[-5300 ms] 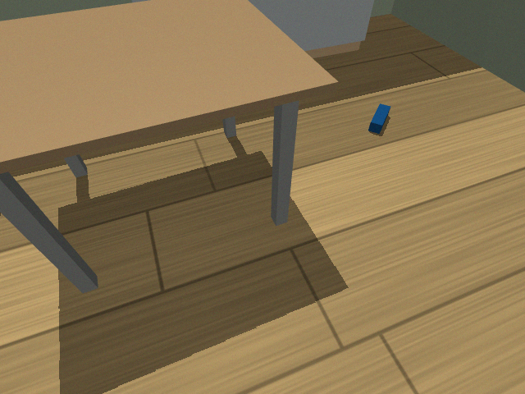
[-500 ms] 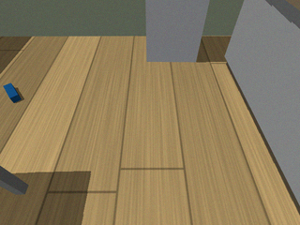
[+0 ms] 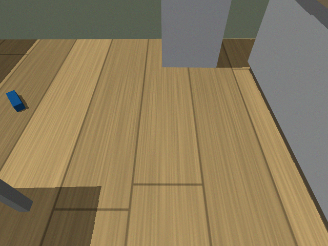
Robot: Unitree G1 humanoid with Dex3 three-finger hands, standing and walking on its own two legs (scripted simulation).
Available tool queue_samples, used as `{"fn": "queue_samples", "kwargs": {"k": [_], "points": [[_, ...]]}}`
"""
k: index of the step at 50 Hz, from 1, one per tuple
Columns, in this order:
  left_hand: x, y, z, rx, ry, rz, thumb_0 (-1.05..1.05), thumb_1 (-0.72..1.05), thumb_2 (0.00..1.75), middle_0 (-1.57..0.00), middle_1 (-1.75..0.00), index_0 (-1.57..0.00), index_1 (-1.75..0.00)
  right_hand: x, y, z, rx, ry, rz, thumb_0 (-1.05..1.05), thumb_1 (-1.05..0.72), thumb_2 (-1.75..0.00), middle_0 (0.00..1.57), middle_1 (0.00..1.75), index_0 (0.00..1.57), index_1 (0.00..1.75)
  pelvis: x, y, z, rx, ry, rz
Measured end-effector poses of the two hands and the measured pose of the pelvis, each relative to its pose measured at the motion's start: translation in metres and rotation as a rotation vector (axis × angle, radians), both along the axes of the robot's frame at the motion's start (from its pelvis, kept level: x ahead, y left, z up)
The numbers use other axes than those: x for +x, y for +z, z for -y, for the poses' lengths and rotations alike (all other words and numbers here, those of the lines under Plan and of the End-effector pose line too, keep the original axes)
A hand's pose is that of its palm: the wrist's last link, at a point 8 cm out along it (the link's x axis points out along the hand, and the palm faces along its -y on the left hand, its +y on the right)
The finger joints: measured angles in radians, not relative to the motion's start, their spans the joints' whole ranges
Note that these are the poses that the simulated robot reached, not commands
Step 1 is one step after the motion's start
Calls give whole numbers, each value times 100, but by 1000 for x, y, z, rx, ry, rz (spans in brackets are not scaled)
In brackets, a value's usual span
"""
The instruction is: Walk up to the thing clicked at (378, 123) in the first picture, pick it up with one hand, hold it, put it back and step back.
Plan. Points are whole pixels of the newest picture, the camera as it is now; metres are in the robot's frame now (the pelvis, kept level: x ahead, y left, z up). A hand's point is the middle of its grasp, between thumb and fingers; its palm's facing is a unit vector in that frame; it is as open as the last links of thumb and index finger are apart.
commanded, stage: stand
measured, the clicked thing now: (15, 100) +1.36 +1.37 -0.75
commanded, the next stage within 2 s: walk up in 0.90 s
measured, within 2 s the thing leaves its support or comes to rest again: neither
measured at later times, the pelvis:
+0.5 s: pelvis +0.00 +0.00 +0.00, yaw +0 degrees
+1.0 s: pelvis +0.01 +0.00 +0.00, yaw -1 degrees
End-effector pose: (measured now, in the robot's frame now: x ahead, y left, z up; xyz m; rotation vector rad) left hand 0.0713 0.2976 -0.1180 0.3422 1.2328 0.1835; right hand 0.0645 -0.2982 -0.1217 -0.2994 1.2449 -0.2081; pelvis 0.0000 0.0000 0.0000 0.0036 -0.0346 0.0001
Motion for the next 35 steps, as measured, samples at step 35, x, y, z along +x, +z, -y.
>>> {"fn": "queue_samples", "kwargs": {"k": [35], "points": [[-1, 0, -1, -1, 4, 0, 0, 91, 89, -21, -30, -21, -30, 1, 1, 0, -4, 3, -2, 1, -90, -90, 20, 30, 21, 30, 3, 0, -1, -1, 7, 2]]}}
